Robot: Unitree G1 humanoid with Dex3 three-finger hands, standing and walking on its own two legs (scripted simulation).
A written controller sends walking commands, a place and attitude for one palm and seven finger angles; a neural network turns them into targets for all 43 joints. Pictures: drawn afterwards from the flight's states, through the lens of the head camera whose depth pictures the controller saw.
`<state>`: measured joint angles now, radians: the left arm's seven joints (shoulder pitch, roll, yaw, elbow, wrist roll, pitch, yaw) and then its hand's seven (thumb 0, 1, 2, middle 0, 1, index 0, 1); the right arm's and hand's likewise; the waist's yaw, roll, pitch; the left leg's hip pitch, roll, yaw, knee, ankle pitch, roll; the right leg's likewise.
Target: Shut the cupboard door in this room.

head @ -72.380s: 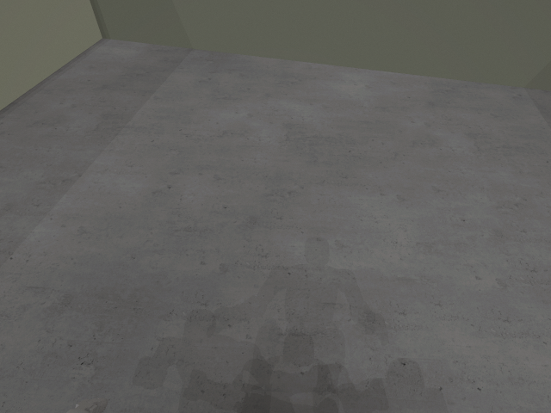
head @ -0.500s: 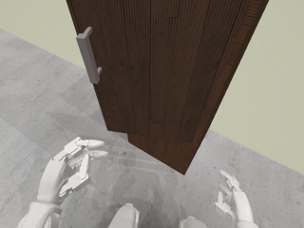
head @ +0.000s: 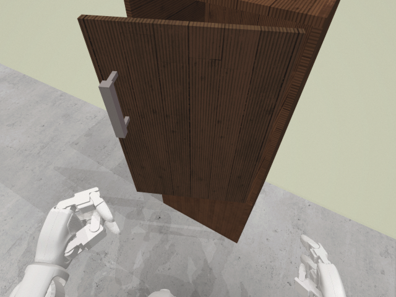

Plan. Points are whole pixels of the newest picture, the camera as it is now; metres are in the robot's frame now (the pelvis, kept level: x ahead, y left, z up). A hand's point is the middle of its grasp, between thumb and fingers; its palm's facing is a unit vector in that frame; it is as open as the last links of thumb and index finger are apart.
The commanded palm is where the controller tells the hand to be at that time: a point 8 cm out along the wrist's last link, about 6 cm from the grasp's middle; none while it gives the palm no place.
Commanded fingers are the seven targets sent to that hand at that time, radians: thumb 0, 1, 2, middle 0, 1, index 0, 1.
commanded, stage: raise the hand and make a fist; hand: left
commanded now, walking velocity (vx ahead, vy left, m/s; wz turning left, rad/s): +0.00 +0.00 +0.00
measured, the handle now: (117, 105) +0.47 +0.22 +0.13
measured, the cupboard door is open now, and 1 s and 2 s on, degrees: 23 23 23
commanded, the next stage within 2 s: bring the fist close to the handle in 0.78 s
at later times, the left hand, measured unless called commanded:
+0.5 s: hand (96, 199) +0.24 +0.18 +0.14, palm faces -0.03 -1.00 -0.05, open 3.1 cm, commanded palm +0.21 +0.23 +0.14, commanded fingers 0.00 0.90 0.90 -1.30 -1.50 -1.30 -1.50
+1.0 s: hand (98, 203) +0.24 +0.18 +0.13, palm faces -0.01 -1.00 -0.05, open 3.1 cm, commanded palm +0.22 +0.23 +0.14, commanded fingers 0.00 0.90 0.90 -1.30 -1.50 -1.30 -1.50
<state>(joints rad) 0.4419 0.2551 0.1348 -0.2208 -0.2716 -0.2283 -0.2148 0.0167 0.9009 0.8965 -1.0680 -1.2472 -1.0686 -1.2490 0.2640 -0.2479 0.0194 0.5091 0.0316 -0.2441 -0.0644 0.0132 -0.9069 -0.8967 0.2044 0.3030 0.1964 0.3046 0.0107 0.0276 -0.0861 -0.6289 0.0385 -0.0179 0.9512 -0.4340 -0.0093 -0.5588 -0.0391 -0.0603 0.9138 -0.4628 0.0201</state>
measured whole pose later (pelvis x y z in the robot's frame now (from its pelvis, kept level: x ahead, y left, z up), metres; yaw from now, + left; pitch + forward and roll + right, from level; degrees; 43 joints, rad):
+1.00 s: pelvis +0.00 -0.01 +0.03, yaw +0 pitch +1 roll -1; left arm 0.25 0.26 0.19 -0.11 -0.30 -0.11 -0.28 0.02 0.90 0.90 -1.30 -1.50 -1.30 -1.50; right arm 0.25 -0.25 0.06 0.58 0.04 -0.26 -0.08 0.01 -0.91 -0.90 0.21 0.30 0.20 0.30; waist 0.03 0.05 -0.04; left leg -0.42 0.03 -0.02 0.75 -0.35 -0.02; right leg -0.36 -0.04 -0.07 0.73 -0.39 0.01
